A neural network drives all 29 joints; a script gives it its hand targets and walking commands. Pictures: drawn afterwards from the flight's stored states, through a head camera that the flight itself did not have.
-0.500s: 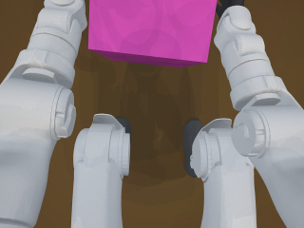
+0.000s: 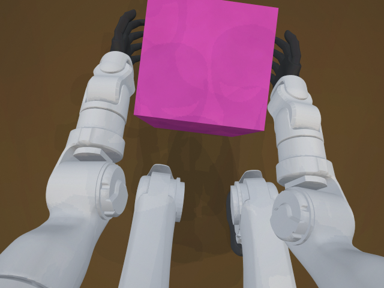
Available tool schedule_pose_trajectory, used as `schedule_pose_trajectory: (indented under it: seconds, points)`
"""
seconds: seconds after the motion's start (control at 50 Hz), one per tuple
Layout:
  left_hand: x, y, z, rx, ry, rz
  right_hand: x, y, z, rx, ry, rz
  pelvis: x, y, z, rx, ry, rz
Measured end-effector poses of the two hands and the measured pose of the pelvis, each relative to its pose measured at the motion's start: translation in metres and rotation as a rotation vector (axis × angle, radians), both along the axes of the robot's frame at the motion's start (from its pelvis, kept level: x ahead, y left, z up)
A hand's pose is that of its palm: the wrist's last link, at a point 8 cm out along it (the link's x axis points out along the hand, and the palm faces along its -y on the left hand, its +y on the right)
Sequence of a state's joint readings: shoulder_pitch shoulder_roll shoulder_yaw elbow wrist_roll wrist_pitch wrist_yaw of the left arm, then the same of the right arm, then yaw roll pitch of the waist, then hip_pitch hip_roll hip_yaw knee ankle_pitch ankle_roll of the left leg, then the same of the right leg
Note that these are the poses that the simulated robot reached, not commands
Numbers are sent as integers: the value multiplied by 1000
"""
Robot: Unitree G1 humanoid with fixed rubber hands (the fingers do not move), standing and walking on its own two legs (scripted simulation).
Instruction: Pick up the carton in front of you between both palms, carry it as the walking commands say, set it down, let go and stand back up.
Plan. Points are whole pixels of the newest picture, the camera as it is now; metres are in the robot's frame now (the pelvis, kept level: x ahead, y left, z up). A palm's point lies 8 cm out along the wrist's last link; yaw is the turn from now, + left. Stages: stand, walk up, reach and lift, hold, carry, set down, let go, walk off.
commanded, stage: reach and lift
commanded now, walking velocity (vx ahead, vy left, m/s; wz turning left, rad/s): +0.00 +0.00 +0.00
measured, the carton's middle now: (201, 82) +0.51 +0.03 -0.16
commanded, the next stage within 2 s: none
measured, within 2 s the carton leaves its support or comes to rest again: neither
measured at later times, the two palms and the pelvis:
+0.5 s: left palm (89, 35) +0.47 +0.17 +0.07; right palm (348, 60) +0.47 -0.13 +0.07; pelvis +0.02 +0.00 +0.12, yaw +1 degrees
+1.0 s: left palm out of the picture +0.43 +0.16 +0.23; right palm out of the picture +0.43 -0.14 +0.23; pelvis +0.07 -0.01 +0.26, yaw +2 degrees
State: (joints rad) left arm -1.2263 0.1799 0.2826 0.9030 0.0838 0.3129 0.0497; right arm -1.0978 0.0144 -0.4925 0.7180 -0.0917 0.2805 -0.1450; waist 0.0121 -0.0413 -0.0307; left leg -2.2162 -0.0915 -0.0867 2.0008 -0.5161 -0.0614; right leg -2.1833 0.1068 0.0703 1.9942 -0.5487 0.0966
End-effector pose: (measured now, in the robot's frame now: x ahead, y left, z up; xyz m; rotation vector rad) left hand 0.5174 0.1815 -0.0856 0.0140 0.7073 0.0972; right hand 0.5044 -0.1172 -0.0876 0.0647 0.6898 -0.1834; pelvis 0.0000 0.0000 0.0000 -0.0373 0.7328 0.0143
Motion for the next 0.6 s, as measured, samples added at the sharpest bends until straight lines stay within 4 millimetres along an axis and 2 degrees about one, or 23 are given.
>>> schedule_pose_trajectory:
  seconds: [0.12,0.22,0.32,0.46,0.6]
  points:
    - [-10,-3,45,3,-13,5,-6,-4,48,11,-13,-1,-1,-1,29,2,8,-1]
    - [-13,-2,78,14,-20,15,-5,-3,77,-1,-19,24,1,-3,52,12,14,1]
    - [-20,-3,106,5,-37,31,-9,-3,107,-1,-38,28,8,-4,74,15,13,4]
    - [-40,-6,139,-6,-8,39,-27,-7,142,-1,-8,28,18,-4,111,18,-24,7]
    - [-49,-10,193,-10,-40,51,-35,-11,196,8,-42,27,30,-4,147,23,-79,8]
